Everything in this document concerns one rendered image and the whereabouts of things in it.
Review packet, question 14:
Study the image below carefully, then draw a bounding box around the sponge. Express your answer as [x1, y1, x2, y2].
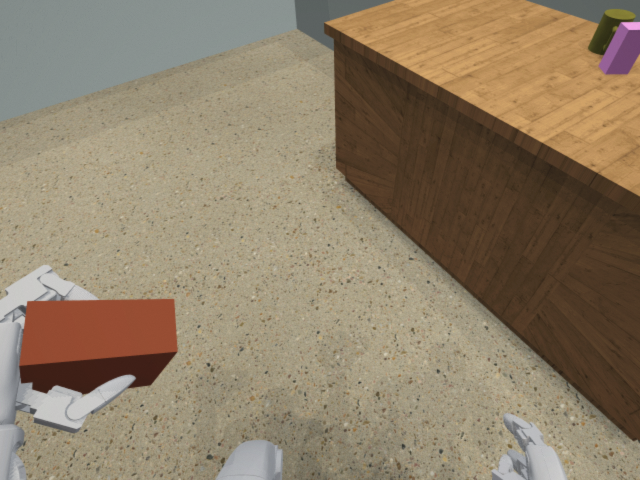
[19, 299, 178, 394]

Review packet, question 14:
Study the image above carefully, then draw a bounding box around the robot left forearm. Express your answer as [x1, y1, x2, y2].
[0, 424, 27, 480]

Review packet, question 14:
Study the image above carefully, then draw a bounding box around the left robot hand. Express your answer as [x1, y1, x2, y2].
[0, 265, 136, 434]

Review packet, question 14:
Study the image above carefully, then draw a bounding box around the left robot thigh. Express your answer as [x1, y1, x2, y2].
[216, 440, 283, 480]

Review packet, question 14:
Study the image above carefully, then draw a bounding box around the table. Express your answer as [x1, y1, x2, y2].
[324, 0, 640, 441]

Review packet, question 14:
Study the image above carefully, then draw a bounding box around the right robot hand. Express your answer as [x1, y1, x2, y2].
[492, 413, 568, 480]

